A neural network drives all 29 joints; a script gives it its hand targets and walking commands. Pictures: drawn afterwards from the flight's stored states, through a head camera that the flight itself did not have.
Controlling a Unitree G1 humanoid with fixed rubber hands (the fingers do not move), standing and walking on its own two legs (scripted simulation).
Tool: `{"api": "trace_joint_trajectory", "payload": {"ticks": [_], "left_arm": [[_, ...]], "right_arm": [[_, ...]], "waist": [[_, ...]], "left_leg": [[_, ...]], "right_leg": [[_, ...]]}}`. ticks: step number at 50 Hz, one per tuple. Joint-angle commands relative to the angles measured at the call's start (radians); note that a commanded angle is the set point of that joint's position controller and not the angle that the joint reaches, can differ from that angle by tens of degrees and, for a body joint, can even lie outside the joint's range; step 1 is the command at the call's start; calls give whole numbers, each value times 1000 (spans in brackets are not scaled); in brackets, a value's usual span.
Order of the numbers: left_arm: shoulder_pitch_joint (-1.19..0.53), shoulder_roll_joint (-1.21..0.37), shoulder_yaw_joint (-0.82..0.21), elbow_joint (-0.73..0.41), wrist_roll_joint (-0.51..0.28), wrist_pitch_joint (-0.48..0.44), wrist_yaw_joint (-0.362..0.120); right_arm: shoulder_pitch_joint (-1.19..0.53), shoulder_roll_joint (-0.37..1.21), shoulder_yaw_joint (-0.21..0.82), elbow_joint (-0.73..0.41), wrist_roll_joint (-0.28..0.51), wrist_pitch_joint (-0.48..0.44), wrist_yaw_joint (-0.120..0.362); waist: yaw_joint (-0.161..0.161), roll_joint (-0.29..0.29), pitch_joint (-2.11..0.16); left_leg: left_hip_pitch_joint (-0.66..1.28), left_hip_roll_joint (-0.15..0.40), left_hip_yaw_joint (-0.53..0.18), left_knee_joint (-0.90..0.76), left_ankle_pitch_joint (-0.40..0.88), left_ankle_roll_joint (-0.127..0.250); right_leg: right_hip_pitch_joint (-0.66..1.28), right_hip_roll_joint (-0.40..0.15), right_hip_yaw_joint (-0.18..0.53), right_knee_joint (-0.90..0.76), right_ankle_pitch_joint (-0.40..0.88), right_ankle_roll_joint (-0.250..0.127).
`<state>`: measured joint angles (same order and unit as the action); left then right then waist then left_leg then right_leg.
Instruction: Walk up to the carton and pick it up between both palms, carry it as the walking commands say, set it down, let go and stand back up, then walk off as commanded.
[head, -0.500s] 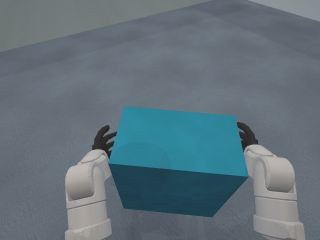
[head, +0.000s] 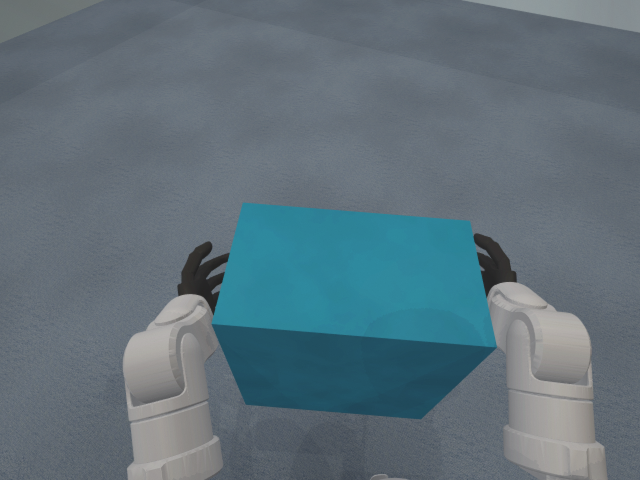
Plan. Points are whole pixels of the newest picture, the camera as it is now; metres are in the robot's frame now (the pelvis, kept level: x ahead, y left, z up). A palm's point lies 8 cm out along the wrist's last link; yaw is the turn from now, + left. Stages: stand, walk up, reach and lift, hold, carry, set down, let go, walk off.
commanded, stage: carry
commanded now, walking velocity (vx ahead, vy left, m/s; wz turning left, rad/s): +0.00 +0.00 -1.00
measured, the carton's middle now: (343, 324) +0.31 +0.00 +0.02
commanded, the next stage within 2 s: none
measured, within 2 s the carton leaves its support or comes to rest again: neither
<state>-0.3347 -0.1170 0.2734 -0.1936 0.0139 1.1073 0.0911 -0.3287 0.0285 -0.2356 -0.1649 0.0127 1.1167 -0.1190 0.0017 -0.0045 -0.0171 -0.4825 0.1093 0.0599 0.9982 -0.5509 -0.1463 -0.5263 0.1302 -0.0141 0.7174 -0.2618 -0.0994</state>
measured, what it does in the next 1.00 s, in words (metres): steps on the spot, turning right: left foot, then right foot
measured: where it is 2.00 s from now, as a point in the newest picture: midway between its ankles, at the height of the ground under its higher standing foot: outside the picture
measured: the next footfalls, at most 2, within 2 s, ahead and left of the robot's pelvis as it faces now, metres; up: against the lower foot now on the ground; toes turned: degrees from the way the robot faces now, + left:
left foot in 0.06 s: +0.04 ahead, +0.12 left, +0.00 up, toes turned +1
right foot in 0.26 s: +0.07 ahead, -0.16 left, +0.00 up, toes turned -37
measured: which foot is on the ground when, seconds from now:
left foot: up 0.00-0.04, down 0.06-0.28, up 0.30-0.52, down 0.54-0.72, up 0.74-0.98, down 1.00-1.00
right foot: down 0.00-0.08, up 0.10-0.24, down 0.26-1.00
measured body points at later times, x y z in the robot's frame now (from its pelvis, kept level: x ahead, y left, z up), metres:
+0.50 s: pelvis +0.02 -0.06 +0.00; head +0.06 -0.06 +0.45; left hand +0.38 -0.06 +0.07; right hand +0.22 -0.37 +0.08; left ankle +0.06 +0.07 -0.69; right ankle +0.05 -0.12 -0.71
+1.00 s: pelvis +0.00 -0.10 +0.02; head +0.00 -0.09 +0.47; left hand +0.34 -0.14 +0.10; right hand +0.14 -0.42 +0.11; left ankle +0.03 +0.01 -0.71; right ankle +0.03 -0.14 -0.71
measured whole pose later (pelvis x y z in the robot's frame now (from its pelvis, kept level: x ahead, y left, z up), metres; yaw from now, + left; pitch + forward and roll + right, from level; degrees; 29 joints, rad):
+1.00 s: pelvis +0.00 -0.10 +0.02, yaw -36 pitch +3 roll +0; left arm -0.27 -0.12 0.28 -0.21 0.03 1.14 0.09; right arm -0.31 0.04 -0.21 -0.11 0.01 1.14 -0.12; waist -0.02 -0.03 -0.06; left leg -0.25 0.04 0.12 0.56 -0.40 0.00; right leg -0.35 0.15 -0.09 0.45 -0.15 -0.10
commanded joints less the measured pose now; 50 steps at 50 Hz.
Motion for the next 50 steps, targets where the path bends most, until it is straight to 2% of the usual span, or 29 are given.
{"api": "trace_joint_trajectory", "payload": {"ticks": [1, 3, 4, 5, 6, 7, 8, 10, 12, 13, 14, 15, 16, 18, 21, 27, 28, 29, 30, 31, 33, 35, 36, 37, 40, 45, 47, 49, 50], "left_arm": [[-724, -765, -787, -235, -261, -45, -67], [-702, -763, -810, -261, -253, -49, -59], [-736, -763, -824, -279, -254, -50, -58], [-795, -762, -825, -275, -254, -49, -55], [-843, -748, -820, -262, -254, -46, -48], [-831, -725, -813, -247, -256, -48, -45], [-813, -711, -818, -250, -272, -51, -45], [-730, -685, -806, -207, -278, -39, -49], [-680, -668, -786, -120, -274, -20, -50], [-646, -671, -780, -88, -271, -14, -49], [-588, -665, -769, -74, -266, -11, -48], [-484, -661, -746, -57, -247, 1, -47], [-436, -663, -741, -93, -239, 11, -51], [-584, -696, -773, -187, -263, 0, -65], [-637, -716, -772, -212, -262, -22, -73], [-651, -716, -793, -247, -235, -46, -57], [-668, -708, -794, -242, -228, -44, -52], [-697, -718, -799, -259, -231, -44, -52], [-727, -720, -796, -249, -224, -41, -46], [-766, -708, -787, -235, -223, -42, -39], [-780, -676, -766, -204, -233, -43, -32], [-667, -644, -742, -116, -224, -23, -33], [-564, -641, -721, -77, -208, -9, -36], [-492, -641, -708, -61, -201, 2, -39], [-481, -668, -711, -129, -219, 22, -58], [-636, -683, -723, -191, -240, 8, -73], [-686, -690, -733, -203, -241, 0, -72], [-713, -682, -740, -196, -235, -5, -69], [-715, -682, -747, -194, -229, -4, -68]], "right_arm": [[-737, 924, 756, -238, 293, -71, 116], [-688, 933, 752, -240, 295, -79, 118], [-667, 913, 738, -232, 278, -88, 113], [-721, 872, 720, -218, 256, -103, 108], [-726, 841, 712, -215, 247, -105, 108], [-699, 823, 710, -214, 240, -103, 104], [-676, 821, 704, -210, 231, -103, 97], [-610, 783, 674, -200, 194, -91, 72], [-602, 713, 632, -191, 166, -79, 51], [-593, 686, 620, -176, 159, -72, 47], [-577, 676, 637, -197, 160, -61, 47], [-502, 696, 660, -231, 164, -40, 56], [-486, 733, 682, -235, 177, -31, 60], [-576, 806, 695, -225, 212, -45, 76], [-626, 860, 724, -212, 244, -58, 92], [-689, 879, 745, -239, 283, -79, 108], [-676, 866, 733, -220, 272, -79, 107], [-685, 853, 726, -220, 259, -90, 106], [-706, 836, 721, -214, 253, -93, 108], [-737, 814, 721, -210, 254, -91, 109], [-736, 791, 703, -175, 242, -80, 100], [-628, 741, 667, -119, 202, -62, 78], [-557, 732, 665, -128, 190, -43, 74], [-536, 734, 673, -141, 190, -29, 74], [-571, 781, 703, -197, 223, -12, 88], [-678, 840, 726, -192, 258, -13, 109], [-725, 856, 730, -193, 267, -21, 109], [-746, 862, 721, -180, 270, -28, 105], [-708, 867, 708, -166, 266, -33, 103]], "waist": [[20, -163, -563], [6, -96, -599], [-23, 89, -621], [-11, 448, -623], [-12, 513, -546], [-9, 378, -491], [-10, 266, -468], [-26, 265, -463], [-5, 218, -530], [18, 166, -557], [33, -56, -609], [11, -300, -608], [10, -195, -585], [10, -77, -548], [9, -156, -515], [10, -89, -594], [-10, -3, -605], [-18, 227, -642], [-12, 413, -628], [-6, 431, -600], [-2, 277, -543], [-3, 94, -567], [-3, -93, -609], [6, -189, -568], [7, -88, -499], [2, -146, -454], [5, -183, -468], [-3, -207, -518], [-23, -109, -533]], "left_leg": [[65, -49, -17, -222, 102, 33], [300, -16, -37, -465, 194, 92], [475, 158, -179, -633, 227, 168], [557, 430, -410, -564, 546, 269], [654, 498, -383, -504, 909, 327], [697, 457, -292, -440, 1189, 306], [673, 399, -183, -407, 1243, 240], [552, 299, 34, -376, 1116, 124], [472, 234, 159, -191, 1114, 81], [328, 219, 145, -85, 1018, 50], [82, 152, 118, 62, 595, 15], [-129, 9, 78, 172, -65, -9], [-145, 2, 1, 194, -166, 3], [-156, 13, -22, 125, -69, 11], [-96, -10, -12, -3, 36, 13], [248, -37, -5, -428, 213, 96], [372, 48, -70, -572, 294, 144], [462, 223, -247, -572, 400, 218], [506, 348, -355, -533, 659, 265], [556, 376, -333, -477, 951, 276], [525, 265, -149, -385, 1176, 182], [331, 155, -43, -315, 755, 107], [185, 70, 31, -224, 316, 77], [57, -7, 56, -119, 51, 59], [-30, -36, -8, -24, 29, 71], [121, -82, 26, -204, 76, 106], [222, -115, 77, -365, 88, 129], [437, -97, 137, -642, 170, 164], [607, -17, 88, -750, 270, 212]], "right_leg": [[403, -301, 402, -264, 462, -40], [275, -240, 339, -250, 346, 30], [131, -160, 213, -139, 175, 109], [-18, -72, 61, 51, -142, 139], [-225, -65, -28, 205, -340, 118], [-285, -73, -52, 237, -328, 116], [-234, -89, -50, 171, -285, 107], [-23, -102, -95, -21, -153, 110], [264, -37, -175, -269, 67, 125], [437, -79, -61, -286, 148, 98], [656, -252, 216, -219, 540, 9], [726, -419, 491, -137, 1137, -115], [688, -431, 490, -117, 1214, -120], [624, -379, 385, -146, 943, -71], [541, -332, 373, -214, 715, -39], [376, -280, 303, -278, 511, 57], [290, -240, 230, -232, 406, 112], [203, -167, 133, -159, 264, 177], [109, -132, 83, -55, 72, 162], [30, -111, 37, -30, -103, 131], [112, -92, -47, -216, -12, 96], [401, -168, 45, -266, 298, 89], [549, -331, 218, -200, 758, 55], [597, -429, 335, -228, 957, 40], [579, -444, 339, -279, 819, 61], [457, -358, 228, -401, 506, 128], [439, -334, 195, -467, 492, 210], [415, -292, 114, -468, 644, 356], [302, -229, 43, -361, 663, 430]]}}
